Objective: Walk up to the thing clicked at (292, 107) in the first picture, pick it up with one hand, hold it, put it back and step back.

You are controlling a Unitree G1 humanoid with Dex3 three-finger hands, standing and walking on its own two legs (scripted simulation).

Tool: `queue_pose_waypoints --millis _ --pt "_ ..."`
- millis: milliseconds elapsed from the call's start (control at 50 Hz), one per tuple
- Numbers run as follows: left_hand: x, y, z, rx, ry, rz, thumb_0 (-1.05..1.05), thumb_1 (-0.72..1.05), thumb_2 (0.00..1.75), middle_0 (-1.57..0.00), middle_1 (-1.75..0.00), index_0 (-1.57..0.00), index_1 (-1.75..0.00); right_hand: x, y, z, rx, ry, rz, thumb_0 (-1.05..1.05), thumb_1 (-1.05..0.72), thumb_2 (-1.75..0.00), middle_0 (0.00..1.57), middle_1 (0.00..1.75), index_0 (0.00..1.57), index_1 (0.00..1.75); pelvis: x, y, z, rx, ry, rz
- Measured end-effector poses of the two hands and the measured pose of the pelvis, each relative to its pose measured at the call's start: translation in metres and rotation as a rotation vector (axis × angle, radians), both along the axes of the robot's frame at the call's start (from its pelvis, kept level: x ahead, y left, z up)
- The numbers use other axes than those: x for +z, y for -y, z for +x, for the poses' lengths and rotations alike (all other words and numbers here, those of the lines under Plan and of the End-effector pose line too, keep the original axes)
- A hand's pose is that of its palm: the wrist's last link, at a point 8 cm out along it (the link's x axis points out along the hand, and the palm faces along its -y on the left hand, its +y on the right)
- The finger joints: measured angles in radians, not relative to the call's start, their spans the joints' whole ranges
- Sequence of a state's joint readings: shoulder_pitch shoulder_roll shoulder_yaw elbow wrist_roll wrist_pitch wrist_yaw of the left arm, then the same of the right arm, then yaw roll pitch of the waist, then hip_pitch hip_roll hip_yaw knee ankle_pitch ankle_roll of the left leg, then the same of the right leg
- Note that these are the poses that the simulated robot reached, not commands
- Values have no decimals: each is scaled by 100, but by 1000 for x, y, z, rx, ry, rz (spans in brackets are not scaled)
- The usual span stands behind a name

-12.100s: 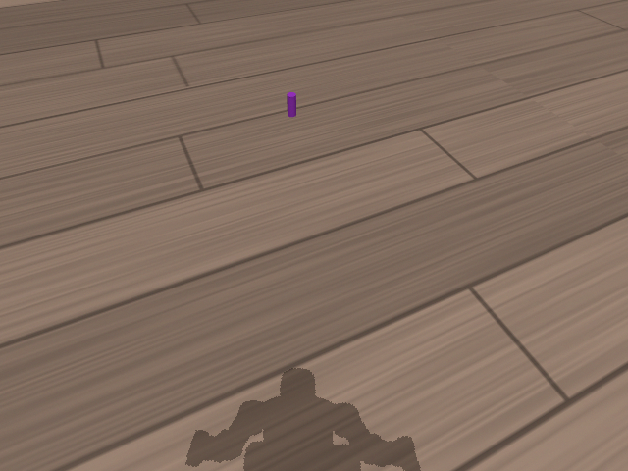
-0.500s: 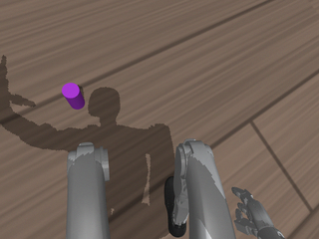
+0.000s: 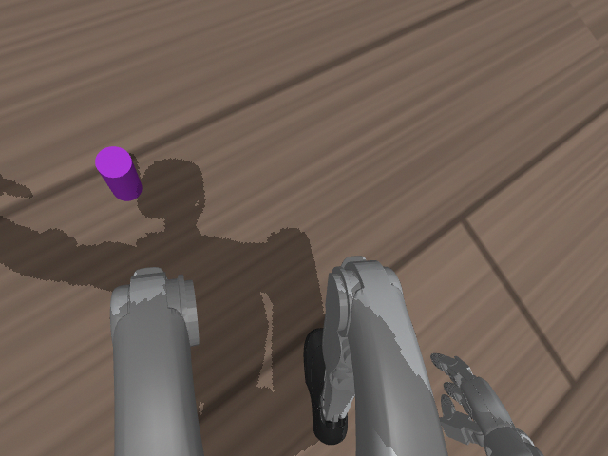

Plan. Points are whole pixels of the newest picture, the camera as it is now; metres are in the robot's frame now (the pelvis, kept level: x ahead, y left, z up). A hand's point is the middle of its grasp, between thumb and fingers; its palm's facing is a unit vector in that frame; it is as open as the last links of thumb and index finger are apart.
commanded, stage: approach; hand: left
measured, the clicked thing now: (121, 176) +0.51 +0.25 -0.29
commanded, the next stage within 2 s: close in in 0.38 s
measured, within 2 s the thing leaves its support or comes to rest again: neither
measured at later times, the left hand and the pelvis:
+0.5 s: hand (31, 186) +0.45 +0.34 -0.20, palm faces +0.18 -0.98 +0.01, open 17.2 cm; pelvis -0.01 +0.01 -0.06, yaw -5 degrees
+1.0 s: hand (102, 188) +0.47 +0.26 -0.25, palm faces +0.21 -0.98 +0.01, open 16.7 cm; pelvis -0.01 +0.02 -0.07, yaw -9 degrees
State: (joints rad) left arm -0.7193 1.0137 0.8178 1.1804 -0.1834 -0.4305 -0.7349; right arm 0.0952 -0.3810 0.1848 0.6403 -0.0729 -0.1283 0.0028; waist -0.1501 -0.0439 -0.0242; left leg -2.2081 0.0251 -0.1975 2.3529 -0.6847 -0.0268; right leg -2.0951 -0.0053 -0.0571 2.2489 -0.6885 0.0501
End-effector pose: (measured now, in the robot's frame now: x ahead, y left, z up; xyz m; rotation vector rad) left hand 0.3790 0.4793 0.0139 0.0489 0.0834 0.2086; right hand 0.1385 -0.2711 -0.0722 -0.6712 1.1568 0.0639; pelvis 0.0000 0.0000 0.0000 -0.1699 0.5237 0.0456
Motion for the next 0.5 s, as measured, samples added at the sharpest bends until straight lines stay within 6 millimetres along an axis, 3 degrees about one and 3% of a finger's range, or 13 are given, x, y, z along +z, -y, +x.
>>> queue_pose_waypoints --millis 100,320,500 --pt "-37 10 4 10 -29 -29 -1 -46 3 -4 -10 -5 -7 -6 -1 -3 34 -28 -14 0 -89 -89 20 30 20 30 -10 -1 -2 -8 20 -8" --pt "-145 61 27 -16 -41 -80 -2 -48 5 -4 -11 -5 -9 -18 -6 -7 118 -103 -97 0 -89 -89 20 30 20 30 -40 -4 -3 -35 101 -42" --pt "-207 91 36 -23 -60 -79 -2 -48 6 -4 -11 -5 -10 -24 -11 -13 200 -187 -172 0 -90 -89 20 30 20 30 -58 -9 -5 -58 171 -78"
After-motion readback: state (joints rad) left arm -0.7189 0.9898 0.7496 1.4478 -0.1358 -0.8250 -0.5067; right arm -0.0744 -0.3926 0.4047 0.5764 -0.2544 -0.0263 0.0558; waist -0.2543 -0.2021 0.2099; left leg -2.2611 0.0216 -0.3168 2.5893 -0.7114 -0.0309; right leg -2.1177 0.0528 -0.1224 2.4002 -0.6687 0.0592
